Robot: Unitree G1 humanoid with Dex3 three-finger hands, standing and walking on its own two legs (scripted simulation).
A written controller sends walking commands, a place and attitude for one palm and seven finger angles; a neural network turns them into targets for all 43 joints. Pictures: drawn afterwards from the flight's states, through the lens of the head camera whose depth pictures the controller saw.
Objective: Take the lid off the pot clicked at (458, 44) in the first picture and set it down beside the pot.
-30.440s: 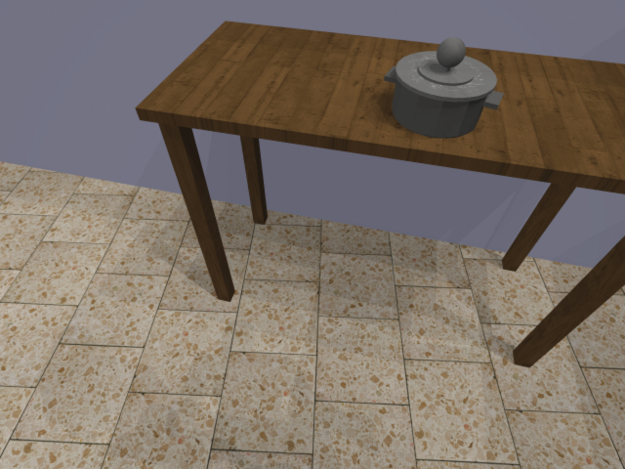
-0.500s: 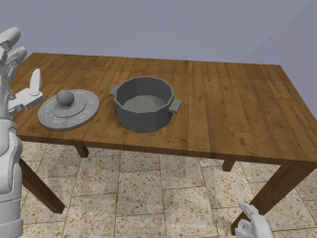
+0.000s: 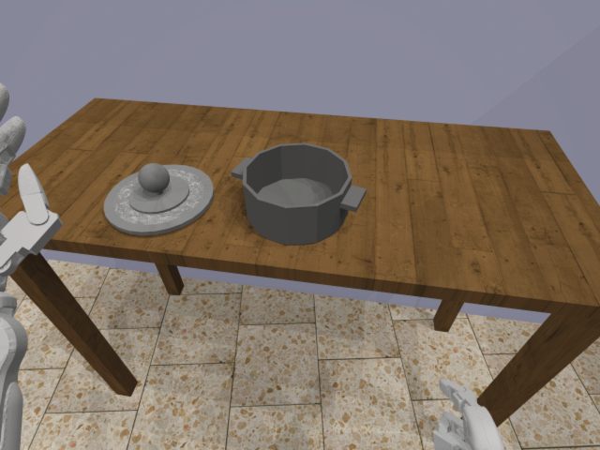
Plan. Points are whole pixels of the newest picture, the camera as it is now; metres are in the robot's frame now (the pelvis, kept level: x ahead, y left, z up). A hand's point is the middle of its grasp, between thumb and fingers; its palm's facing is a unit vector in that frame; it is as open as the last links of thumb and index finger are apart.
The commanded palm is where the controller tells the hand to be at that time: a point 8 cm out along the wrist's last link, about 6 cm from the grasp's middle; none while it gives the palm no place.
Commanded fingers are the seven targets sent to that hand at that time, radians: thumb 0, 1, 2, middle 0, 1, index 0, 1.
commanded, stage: draw the hand back to the body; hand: left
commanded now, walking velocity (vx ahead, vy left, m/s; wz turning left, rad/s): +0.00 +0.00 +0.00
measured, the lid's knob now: (154, 178) +0.51 +0.33 +0.09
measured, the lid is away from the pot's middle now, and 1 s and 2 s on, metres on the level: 0.26 0.26 0.26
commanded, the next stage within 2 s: step back with the hand held close in 0.44 s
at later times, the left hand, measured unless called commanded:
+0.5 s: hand out of the picture +0.17 +0.29 +0.25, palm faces +0.48 -0.82 -0.31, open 7.4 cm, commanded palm +0.12 +0.32 +0.26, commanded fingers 0.00 0.90 0.90 -0.20 -0.30 -0.20 -0.30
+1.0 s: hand (19, 288) +0.17 +0.25 +0.24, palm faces +0.32 -0.77 -0.54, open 7.4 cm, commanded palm +0.10 +0.32 +0.26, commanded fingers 0.00 0.90 0.90 -0.20 -0.30 -0.20 -0.30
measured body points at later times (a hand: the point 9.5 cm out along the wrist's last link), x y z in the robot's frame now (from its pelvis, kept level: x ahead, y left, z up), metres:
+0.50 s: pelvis -0.01 +0.04 +0.00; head -0.03 +0.05 +0.45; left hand +0.14 +0.33 +0.27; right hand +0.20 -0.16 -0.07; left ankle +0.01 +0.10 -0.74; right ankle -0.01 -0.07 -0.74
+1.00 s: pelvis -0.04 +0.05 -0.01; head -0.02 +0.06 +0.44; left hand +0.14 +0.29 +0.27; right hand +0.12 -0.21 -0.09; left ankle +0.01 +0.10 -0.74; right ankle -0.04 -0.08 -0.74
